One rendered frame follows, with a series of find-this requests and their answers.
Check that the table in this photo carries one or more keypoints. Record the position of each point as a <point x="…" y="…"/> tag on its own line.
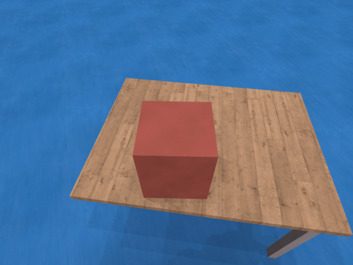
<point x="270" y="169"/>

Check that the carton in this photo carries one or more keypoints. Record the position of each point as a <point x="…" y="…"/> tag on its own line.
<point x="175" y="151"/>

